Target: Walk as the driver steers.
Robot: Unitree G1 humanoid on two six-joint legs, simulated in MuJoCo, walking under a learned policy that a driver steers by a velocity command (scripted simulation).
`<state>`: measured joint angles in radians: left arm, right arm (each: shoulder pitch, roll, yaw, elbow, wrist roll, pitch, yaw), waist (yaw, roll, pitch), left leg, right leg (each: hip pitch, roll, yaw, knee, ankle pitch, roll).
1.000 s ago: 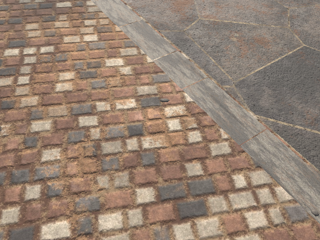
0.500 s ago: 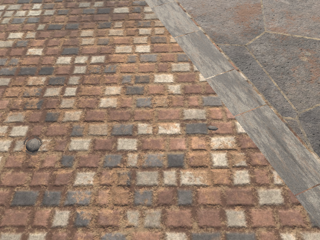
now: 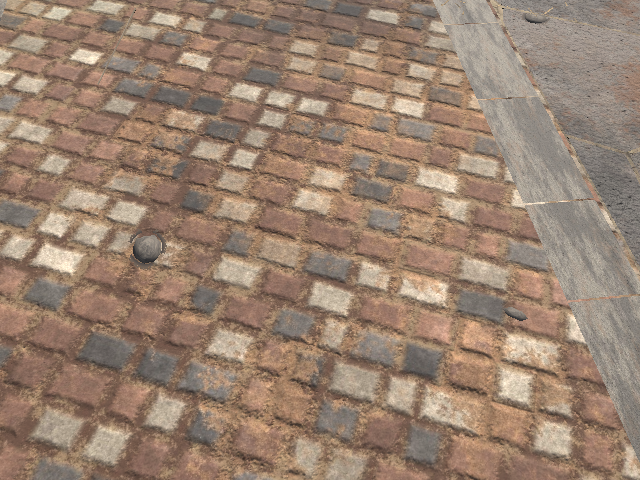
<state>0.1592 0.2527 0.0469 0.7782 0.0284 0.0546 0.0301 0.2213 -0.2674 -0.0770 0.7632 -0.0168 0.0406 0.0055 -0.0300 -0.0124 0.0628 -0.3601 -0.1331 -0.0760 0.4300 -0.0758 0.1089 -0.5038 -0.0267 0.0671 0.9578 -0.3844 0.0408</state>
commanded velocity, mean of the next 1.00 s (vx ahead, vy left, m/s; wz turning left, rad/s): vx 0.08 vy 0.00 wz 0.39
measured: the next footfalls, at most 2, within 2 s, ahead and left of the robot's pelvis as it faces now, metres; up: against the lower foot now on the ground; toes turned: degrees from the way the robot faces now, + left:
right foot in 0.20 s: +0.06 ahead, -0.13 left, +0.00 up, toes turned +12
left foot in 0.66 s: -0.03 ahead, +0.07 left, +0.00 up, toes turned +24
